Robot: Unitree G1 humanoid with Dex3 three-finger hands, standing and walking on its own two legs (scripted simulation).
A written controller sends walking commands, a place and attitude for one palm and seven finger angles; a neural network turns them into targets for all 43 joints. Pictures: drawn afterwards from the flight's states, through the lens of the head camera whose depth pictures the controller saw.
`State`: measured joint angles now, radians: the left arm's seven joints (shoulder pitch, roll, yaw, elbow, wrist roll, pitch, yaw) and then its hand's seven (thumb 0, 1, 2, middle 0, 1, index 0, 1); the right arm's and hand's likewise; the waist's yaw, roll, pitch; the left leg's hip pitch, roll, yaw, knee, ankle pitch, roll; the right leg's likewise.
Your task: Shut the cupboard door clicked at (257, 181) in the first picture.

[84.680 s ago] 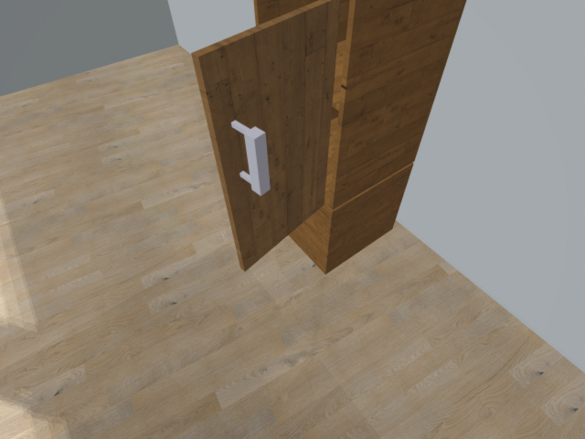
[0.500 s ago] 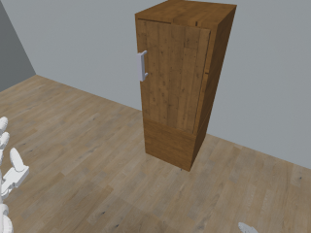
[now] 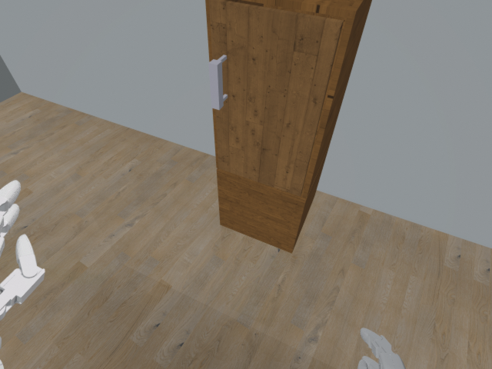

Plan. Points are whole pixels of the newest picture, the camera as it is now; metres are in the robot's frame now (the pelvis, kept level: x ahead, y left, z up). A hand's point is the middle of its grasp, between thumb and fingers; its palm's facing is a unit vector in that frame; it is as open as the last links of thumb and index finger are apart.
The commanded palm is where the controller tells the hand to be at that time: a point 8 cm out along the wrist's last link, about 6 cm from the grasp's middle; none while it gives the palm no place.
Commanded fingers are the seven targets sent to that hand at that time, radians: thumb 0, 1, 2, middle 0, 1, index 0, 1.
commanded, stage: stop stepping back and stand still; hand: left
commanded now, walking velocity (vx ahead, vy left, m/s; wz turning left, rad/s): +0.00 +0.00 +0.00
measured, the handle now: (220, 82) +0.85 +0.13 +0.05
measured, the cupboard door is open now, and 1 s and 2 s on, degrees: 0 0 0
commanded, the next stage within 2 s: let the arm hang, fingers relaxed in 0.16 s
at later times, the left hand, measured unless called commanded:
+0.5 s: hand out of the picture +0.07 +0.21 -0.13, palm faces -0.03 -0.96 -0.26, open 7.4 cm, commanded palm none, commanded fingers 0.00 0.90 0.90 -0.20 -0.30 -0.20 -0.30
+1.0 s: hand out of the picture -0.09 +0.20 -0.17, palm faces +0.03 -0.97 -0.25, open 7.3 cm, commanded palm none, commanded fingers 0.00 0.90 0.90 -0.20 -0.30 -0.20 -0.30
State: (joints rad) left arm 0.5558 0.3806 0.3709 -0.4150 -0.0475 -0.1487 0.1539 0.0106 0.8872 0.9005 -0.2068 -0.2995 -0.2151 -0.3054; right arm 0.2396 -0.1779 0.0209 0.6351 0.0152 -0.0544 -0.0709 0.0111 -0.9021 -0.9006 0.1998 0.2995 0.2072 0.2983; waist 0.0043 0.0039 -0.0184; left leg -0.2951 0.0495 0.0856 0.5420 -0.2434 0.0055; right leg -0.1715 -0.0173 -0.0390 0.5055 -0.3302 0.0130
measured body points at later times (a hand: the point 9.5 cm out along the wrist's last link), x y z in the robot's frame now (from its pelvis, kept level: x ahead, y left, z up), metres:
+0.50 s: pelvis -0.04 +0.02 -0.01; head -0.04 +0.01 +0.44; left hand +0.07 +0.26 -0.11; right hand +0.08 -0.25 -0.13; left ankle +0.03 +0.11 -0.73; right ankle -0.04 -0.12 -0.73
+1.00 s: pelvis -0.04 +0.01 +0.00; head -0.05 +0.00 +0.45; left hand -0.09 +0.26 -0.15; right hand -0.05 -0.21 -0.16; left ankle +0.03 +0.11 -0.73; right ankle -0.04 -0.12 -0.73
